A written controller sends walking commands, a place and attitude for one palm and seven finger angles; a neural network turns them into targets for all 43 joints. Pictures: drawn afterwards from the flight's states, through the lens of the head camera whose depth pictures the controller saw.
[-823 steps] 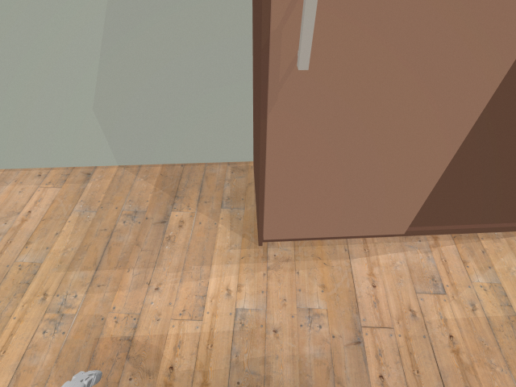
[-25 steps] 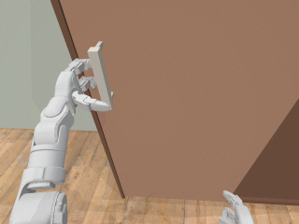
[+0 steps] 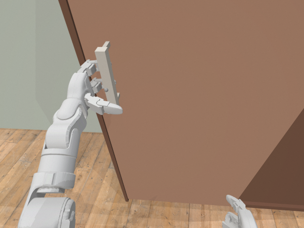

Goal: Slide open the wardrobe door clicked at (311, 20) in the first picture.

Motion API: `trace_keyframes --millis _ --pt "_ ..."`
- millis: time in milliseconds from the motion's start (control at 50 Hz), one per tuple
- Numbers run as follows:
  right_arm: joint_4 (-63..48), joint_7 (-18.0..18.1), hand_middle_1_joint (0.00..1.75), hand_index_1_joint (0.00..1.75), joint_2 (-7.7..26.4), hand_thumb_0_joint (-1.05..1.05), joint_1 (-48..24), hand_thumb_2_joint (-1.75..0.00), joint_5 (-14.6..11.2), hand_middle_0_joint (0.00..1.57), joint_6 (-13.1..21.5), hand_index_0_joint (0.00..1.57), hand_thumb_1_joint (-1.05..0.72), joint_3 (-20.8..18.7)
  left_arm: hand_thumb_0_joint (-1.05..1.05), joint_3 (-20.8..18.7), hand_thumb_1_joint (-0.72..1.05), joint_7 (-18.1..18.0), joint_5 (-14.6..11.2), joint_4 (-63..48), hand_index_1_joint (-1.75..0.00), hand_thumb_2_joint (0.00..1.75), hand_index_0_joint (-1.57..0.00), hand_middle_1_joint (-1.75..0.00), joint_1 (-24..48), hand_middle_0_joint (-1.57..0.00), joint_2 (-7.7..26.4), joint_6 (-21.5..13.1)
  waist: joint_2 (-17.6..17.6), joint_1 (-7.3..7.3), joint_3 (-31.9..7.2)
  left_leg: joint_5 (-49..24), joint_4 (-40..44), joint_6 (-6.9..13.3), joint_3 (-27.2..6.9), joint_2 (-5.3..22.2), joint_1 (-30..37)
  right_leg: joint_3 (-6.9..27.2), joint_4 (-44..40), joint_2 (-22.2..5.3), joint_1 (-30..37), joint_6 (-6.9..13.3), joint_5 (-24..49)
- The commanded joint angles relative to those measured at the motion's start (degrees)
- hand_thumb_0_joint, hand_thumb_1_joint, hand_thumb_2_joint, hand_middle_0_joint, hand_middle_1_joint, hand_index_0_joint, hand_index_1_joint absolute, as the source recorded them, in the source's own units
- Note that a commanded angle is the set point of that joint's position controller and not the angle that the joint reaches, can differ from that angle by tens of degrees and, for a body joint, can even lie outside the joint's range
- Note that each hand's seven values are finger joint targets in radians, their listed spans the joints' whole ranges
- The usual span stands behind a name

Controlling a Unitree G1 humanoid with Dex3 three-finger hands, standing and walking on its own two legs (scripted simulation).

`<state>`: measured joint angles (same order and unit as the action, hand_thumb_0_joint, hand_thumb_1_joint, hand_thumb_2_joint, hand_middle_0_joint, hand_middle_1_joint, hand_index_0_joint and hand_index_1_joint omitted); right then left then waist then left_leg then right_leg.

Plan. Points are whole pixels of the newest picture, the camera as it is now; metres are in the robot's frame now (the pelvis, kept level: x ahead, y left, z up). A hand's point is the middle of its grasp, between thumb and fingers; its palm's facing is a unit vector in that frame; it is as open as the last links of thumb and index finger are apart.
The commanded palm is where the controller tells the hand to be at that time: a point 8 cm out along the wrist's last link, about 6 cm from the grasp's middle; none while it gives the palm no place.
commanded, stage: slide the fingers in behind the handle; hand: left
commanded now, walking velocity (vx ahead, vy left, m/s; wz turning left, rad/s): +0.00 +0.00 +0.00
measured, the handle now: (111, 77) +0.45 +0.14 +0.20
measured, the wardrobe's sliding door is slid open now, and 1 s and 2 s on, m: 0.00 0.00 0.00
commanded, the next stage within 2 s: grip the handle and tug to test in 0.46 s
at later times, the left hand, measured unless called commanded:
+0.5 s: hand (113, 88) +0.39 +0.12 +0.21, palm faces +0.00 -1.00 -0.01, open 14.0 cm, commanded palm +0.36 +0.17 +0.21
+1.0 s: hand (112, 88) +0.39 +0.12 +0.21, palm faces +0.00 -1.00 +0.00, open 9.5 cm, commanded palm +0.37 +0.18 +0.21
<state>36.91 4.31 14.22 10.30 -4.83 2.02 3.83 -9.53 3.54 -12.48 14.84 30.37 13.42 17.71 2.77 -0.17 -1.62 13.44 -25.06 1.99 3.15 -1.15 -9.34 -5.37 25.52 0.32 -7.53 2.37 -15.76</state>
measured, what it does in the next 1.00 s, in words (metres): stands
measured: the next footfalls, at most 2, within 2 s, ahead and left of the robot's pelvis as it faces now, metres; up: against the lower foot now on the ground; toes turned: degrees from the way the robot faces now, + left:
none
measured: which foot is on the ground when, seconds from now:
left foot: down 0.00-1.00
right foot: down 0.00-1.00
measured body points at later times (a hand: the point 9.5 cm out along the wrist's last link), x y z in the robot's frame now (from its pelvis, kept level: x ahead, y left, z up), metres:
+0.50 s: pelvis +0.00 -0.01 +0.00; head -0.03 -0.03 +0.45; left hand +0.38 +0.17 +0.21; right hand +0.17 -0.24 -0.09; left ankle +0.00 +0.10 -0.74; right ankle -0.02 -0.09 -0.74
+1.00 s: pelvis +0.00 -0.01 +0.00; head -0.02 -0.04 +0.45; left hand +0.38 +0.18 +0.21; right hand +0.17 -0.25 -0.09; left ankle +0.00 +0.10 -0.74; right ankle -0.02 -0.09 -0.74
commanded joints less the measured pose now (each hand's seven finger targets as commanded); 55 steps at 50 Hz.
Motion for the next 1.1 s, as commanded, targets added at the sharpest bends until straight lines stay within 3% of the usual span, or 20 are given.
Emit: trace_keyframes --millis 0,20,60,120,180,220,260,340,360,420,440,480,540,680,720,780,840,900,1000,1080 --pt "-9.1 0.3 0.3 0.3 6.2 0.0 -7.9 -0.9 0.3 0.2 2.7 0.2 -0.9 -2.2 0.0 -2.7 -0.5 0.0 -0.7 -13.4 -1.2 0.3 -0.3 -1.2 27.5 -0.3 9.1 -4.1 -3.8 0.13 -15.1 -14.0 1.2 0.6 -5.0 1.5 8.9 3.9 -3.0 -1.3 -0.5 -0.7 18.0" --pt "-8.9 0.3 0.3 0.3 6.4 0.0 -8.0 -0.9 0.4 0.2 2.3 0.2 -0.9 -2.2 0.0 -4.4 -0.5 -0.3 -0.6 -11.8 -1.2 0.3 -0.3 -1.2 25.0 -0.3 10.8 -3.9 -3.8 -0.6 -14.4 -14.0 1.3 0.6 -4.8 1.6 8.2 4.0 -3.1 -1.4 -0.1 -0.7 18.0" --pt "-8.9 0.2 0.3 0.3 5.9 0.0 -8.2 -0.9 0.1 0.2 2.1 0.2 -0.9 -2.0 0.0 0.6 -0.5 -0.2 -0.3 -12.6 -1.2 0.3 -0.3 -1.2 29.5 -0.3 6.0 -3.8 -2.5 0.99 -13.2 -13.1 1.4 0.6 -4.7 1.6 8.7 3.8 -3.3 -1.3 -2.1 -0.8 16.7" --pt "-8.8 0.2 0.3 0.3 6.4 0.0 -7.7 -0.9 0.4 0.2 1.8 0.2 -0.9 -2.2 0.0 -3.4 -0.5 -0.9 -0.2 -10.8 -1.2 0.3 -0.3 -1.2 27.6 -0.3 9.9 -3.7 -3.8 -0.09 -14.0 -13.3 1.6 0.6 -5.0 1.6 8.3 4.0 -3.4 -1.2 -0.8 -0.7 16.5" --pt "-9.2 0.0 0.3 0.3 5.8 0.0 -7.7 -0.9 0.4 0.2 2.0 0.2 -0.9 -2.2 0.0 -1.1 -0.5 -1.1 0.0 -12.5 -1.2 0.3 -0.3 -1.2 29.7 -0.3 7.2 -4.2 -2.7 0.35 -15.4 -15.0 1.4 0.5 -4.8 1.6 9.3 3.9 -2.9 -1.2 -0.4 -0.5 18.3" --pt "-9.3 -0.1 0.3 0.3 6.3 0.0 -7.8 -0.9 0.6 0.2 1.6 0.2 -0.9 -2.2 0.0 -4.1 -0.5 -1.3 0.0 -12.1 -1.2 0.3 -0.3 -1.2 25.1 -0.3 10.2 -4.4 -4.1 -0.97 -16.1 -15.8 1.6 0.4 -4.8 1.7 8.6 3.8 -2.7 -1.3 1.4 -0.5 19.3" --pt "-9.8 -0.3 0.3 0.3 5.9 0.0 -8.2 -0.9 0.4 0.2 1.5 0.2 -0.9 -2.2 0.0 -1.9 -0.5 -1.0 -0.1 -13.4 -1.2 0.3 -0.3 -1.2 25.1 -0.3 7.6 -4.2 -4.7 -0.39 -16.0 -16.3 1.5 0.6 -4.3 1.5 8.6 3.9 -2.7 -1.3 1.7 -0.8 21.0" --pt "-9.6 -0.1 0.3 0.3 6.3 0.0 -8.2 -0.9 0.2 0.2 0.9 0.2 -0.9 -2.2 0.0 -3.5 -0.5 -1.2 0.1 -12.5 -1.2 0.3 -0.3 -1.2 24.2 -0.3 9.9 -3.1 -4.8 -0.4 -13.9 -13.8 1.9 0.7 -4.0 1.5 7.4 4.2 -3.8 -1.2 0.9 -1.0 18.7" --pt "-9.6 -0.1 0.3 0.3 6.0 0.0 -8.6 -0.9 0.1 0.2 1.0 0.2 -0.9 -2.2 0.0 -0.8 -0.5 -1.0 0.1 -13.5 -1.2 0.3 -0.3 -1.2 27.0 -0.3 7.3 -3.1 -3.3 0.36 -13.0 -13.4 1.8 0.8 -3.9 1.4 7.9 4.2 -3.8 -1.3 -0.2 -1.0 18.2" --pt "-9.6 0.1 0.3 0.3 6.3 0.0 -8.4 -0.9 0.3 0.2 0.9 0.2 -0.9 -2.4 0.0 -4.0 -0.5 -1.5 0.0 -13.6 -1.2 0.3 -0.3 -1.2 24.6 -0.3 10.3 -3.1 -4.5 -0.6 -14.2 -14.1 1.7 0.9 -4.0 1.4 7.9 4.3 -3.8 -1.2 1.0 -1.0 19.1" --pt "-9.6 0.0 0.3 0.3 6.0 0.0 -8.7 -0.9 0.2 0.2 0.9 0.2 -0.9 -2.1 0.0 -1.5 -0.5 -1.3 0.1 -15.3 -1.2 0.3 -0.3 -1.2 27.4 -0.3 8.4 -3.4 -2.5 0.14 -14.5 -14.2 1.9 0.8 -4.1 1.3 8.5 4.2 -3.7 -1.3 0.7 -0.9 18.7" --pt "-9.5 0.0 0.3 0.3 5.8 0.0 -8.3 -0.9 0.3 0.2 1.3 0.2 -0.9 -2.2 0.0 -0.4 -0.5 -1.3 -0.1 -14.6 -1.2 0.3 -0.3 -1.2 28.0 -0.3 6.7 -3.6 -3.5 0.48 -14.5 -14.2 1.6 0.9 -4.2 1.3 9.1 4.3 -3.7 -1.1 0.2 -0.9 19.0" --pt "-9.3 0.0 0.3 0.3 6.1 0.0 -8.2 -0.9 0.3 0.2 1.0 0.2 -0.9 -2.2 0.0 -2.3 -0.5 -1.2 -0.2 -13.6 -1.2 0.3 -0.3 -1.2 27.2 -0.3 8.8 -3.8 -3.9 0.12 -14.2 -13.5 1.9 1.0 -4.1 1.1 8.1 4.5 -4.0 -1.3 0.9 -1.1 18.9" --pt "-9.4 0.0 0.3 0.3 5.9 0.0 -8.3 -0.9 0.1 0.2 1.0 0.2 -0.9 -2.2 0.0 -0.6 -0.17 -0.5 -0.3 -12.8 -1.25 0.44 -0.33 -1.25 28.1 -0.33 7.3 -4.1 -4.1 0.67 -14.1 -13.1 1.5 1.1 -3.9 0.9 8.3 4.6 -4.1 -1.2 0.5 -1.3 19.4" --pt "-9.2 0.1 0.3 0.3 6.3 0.0 -8.1 -0.9 0.2 0.2 0.9 0.2 -0.9 -2.3 0.0 -2.6 -0.08 -0.5 -0.3 -11.8 -1.26 0.48 -0.35 -1.26 26.6 -0.35 9.4 -4.1 -4.6 0.11 -13.8 -12.6 1.6 1.2 -4.0 1.0 7.7 4.9 -4.4 -1.2 0.8 -1.4 19.0" --pt "-9.1 0.2 0.3 0.3 6.1 0.0 -8.0 -0.9 0.0 0.2 1.0 0.2 -0.9 -2.2 0.0 -1.5 0.06 -0.2 -0.3 -10.6 -1.28 0.54 -0.36 -1.28 29.1 -0.36 8.6 -4.2 -4.9 0.81 -13.0 -11.6 1.6 1.4 -3.8 0.9 7.2 5.1 -4.6 -1.4 0.0 -1.7 18.6" --pt "-9.4 0.1 0.3 0.3 6.2 0.0 -8.0 -0.9 0.1 0.2 0.9 0.2 -0.9 -2.2 0.0 -2.6 0.2 0.0 -0.1 -10.9 -1.3 0.6 -0.38 -1.3 27.7 -0.38 9.8 -4.5 -2.7 0.13 -14.6 -12.8 1.7 1.2 -3.9 0.8 7.8 5.0 -4.2 -1.4 1.1 -1.3 19.3" --pt "-9.5 0.1 0.3 0.3 6.3 0.0 -7.7 -0.9 0.1 0.2 0.9 0.2 -0.9 -2.2 0.0 -3.1 0.34 0.4 -0.7 -10.2 -1.32 0.66 -0.39 -1.32 27.3 -0.39 9.8 -4.4 -6.0 0.21 -14.9 -13.1 1.5 1.4 -3.7 0.6 6.7 5.2 -4.0 -1.5 2.2 -1.8 21.5" --pt "-9.5 0.3 0.3 0.3 6.4 0.0 -7.7 -0.9 -0.1 0.2 0.6 0.2 -0.9 -2.2 0.0 -4.5 0.57 0.8 -0.7 -8.8 -1.35 0.76 -0.42 -1.35 27.5 -0.42 12.0 -4.4 -6.0 0.32 -13.3 -10.8 1.4 1.5 -3.4 0.6 5.6 5.8 -4.8 -1.7 1.3 -2.3 19.5" --pt "-9.8 0.3 0.3 0.3 6.1 0.0 -7.5 -0.9 -0.2 0.2 1.0 0.2 -0.9 -2.3 0.0 -3.0 0.76 0.9 -0.4 -11.2 -1.38 0.84 -0.44 -1.38 29.6 -0.44 10.7 -5.3 -2.0 0.57 -15.1 -12.8 1.2 1.4 -3.7 0.7 7.9 5.4 -4.3 -1.4 1.1 -1.5 19.7"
